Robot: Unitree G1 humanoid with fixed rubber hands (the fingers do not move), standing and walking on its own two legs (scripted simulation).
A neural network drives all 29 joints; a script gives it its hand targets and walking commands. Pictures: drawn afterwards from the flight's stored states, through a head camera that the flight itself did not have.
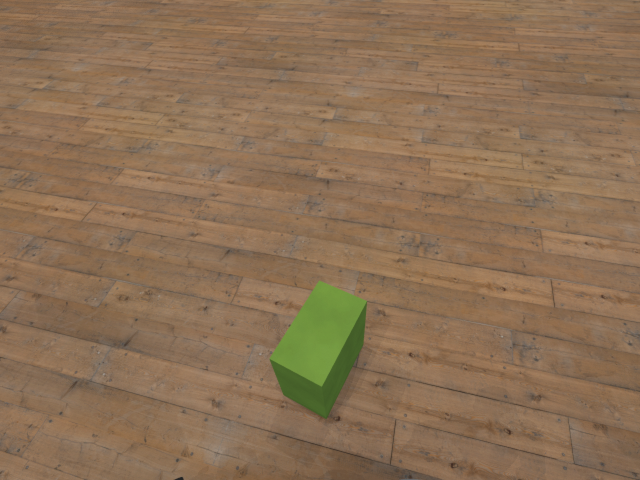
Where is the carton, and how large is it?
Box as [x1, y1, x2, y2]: [269, 281, 366, 418]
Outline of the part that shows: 319,281 269,358 283,394 326,418 362,346 366,301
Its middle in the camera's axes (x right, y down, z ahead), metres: +0.00 +0.33 +1.15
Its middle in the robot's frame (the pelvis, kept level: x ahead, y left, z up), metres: +0.54 +0.02 -0.62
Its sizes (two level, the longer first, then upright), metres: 0.270 0.155 0.294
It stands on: the floor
